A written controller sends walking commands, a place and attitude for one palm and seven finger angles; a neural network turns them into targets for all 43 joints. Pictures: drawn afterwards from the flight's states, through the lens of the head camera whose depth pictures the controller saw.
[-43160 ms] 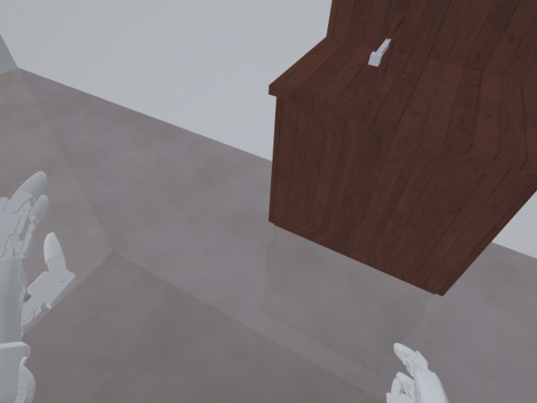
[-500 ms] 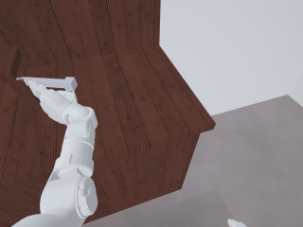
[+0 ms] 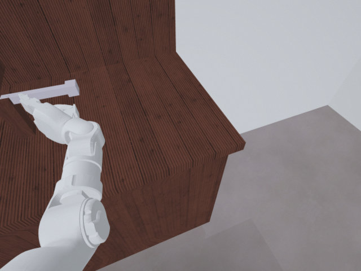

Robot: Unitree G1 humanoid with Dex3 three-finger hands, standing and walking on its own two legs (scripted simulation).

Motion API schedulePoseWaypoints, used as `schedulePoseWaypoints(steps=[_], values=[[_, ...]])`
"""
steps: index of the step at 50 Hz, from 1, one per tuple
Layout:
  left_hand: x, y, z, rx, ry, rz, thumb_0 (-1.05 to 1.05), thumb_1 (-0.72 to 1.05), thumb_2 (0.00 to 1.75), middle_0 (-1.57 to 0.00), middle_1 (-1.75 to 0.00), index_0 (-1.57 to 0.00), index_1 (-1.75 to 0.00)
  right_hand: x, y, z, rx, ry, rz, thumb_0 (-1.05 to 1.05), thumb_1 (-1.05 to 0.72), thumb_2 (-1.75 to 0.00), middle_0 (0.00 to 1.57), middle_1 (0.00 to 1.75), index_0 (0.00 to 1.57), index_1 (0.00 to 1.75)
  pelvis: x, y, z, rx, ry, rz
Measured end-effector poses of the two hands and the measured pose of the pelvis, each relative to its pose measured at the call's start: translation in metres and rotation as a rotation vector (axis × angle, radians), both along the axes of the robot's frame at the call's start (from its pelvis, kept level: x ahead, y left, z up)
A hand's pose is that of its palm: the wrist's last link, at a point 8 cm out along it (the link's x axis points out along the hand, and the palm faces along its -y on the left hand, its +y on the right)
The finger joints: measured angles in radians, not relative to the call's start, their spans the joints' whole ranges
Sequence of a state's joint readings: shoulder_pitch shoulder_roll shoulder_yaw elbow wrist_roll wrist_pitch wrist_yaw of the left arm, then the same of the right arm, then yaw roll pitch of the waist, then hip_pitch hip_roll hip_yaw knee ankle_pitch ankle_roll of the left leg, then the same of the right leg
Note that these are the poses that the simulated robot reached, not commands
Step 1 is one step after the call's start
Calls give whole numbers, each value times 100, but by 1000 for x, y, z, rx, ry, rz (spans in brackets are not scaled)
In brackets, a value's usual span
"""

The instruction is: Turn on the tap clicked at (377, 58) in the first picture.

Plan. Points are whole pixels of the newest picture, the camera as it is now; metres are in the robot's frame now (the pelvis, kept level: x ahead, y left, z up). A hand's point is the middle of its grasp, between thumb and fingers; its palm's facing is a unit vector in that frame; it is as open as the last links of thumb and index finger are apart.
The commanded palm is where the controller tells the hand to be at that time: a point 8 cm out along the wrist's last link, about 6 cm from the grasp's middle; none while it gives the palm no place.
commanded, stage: lift the hand up off the lever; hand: left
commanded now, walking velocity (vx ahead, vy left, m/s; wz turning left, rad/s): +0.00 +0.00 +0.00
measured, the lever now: (72, 88) +0.52 +0.25 +0.15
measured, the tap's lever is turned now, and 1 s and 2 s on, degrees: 86 86 86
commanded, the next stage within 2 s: none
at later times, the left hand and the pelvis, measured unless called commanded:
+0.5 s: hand (68, 102) +0.45 +0.24 +0.16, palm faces +0.83 -0.55 -0.08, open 7.8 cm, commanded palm +0.39 +0.24 +0.16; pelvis +0.01 +0.01 +0.01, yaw +0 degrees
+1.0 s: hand (63, 97) +0.44 +0.24 +0.18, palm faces +0.82 -0.57 -0.07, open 7.8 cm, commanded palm +0.39 +0.25 +0.18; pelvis +0.02 +0.01 +0.02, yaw +1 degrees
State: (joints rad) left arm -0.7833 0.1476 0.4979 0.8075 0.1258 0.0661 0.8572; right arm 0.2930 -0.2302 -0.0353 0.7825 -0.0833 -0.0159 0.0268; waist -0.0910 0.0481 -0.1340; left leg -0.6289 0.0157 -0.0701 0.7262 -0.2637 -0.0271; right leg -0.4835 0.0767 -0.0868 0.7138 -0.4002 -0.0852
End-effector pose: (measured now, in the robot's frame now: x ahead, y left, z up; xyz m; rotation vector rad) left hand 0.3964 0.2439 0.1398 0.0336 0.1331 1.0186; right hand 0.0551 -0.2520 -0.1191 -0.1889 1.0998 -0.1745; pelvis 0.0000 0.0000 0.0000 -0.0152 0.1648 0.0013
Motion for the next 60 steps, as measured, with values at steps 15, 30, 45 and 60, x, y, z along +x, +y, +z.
schedulePoseWaypoints(steps=[15, 30, 45, 60], values=[[0, 4, 24, 19, -19, -42, 1, 90, 90, -15, -15, -15, -15, 37, 12, 10, 14, -82, 44, 1, -91, -90, 20, 30, 20, 30, 6, 6, 6, 1, -27, 6], [-6, 8, 30, 3, -33, -33, 1, 90, 90, -15, -15, -15, -15, 77, 24, 20, 31, -148, 70, 1, -91, -90, 20, 30, 20, 30, 18, 11, 11, 6, -45, 1], [-14, 4, 42, -6, -28, -57, 1, 90, 90, -15, -15, -15, -15, 94, 26, 27, 35, -181, 87, 1, -91, -90, 20, 30, 20, 30, 19, 9, 16, 11, -78, 8], [-18, 10, 54, 4, -27, -47, 1, 90, 90, -15, -15, -15, -15, 87, 17, 27, 25, -174, 77, 1, -91, -90, 20, 30, 20, 30, 15, 4, 18, 13, -88, 10]])
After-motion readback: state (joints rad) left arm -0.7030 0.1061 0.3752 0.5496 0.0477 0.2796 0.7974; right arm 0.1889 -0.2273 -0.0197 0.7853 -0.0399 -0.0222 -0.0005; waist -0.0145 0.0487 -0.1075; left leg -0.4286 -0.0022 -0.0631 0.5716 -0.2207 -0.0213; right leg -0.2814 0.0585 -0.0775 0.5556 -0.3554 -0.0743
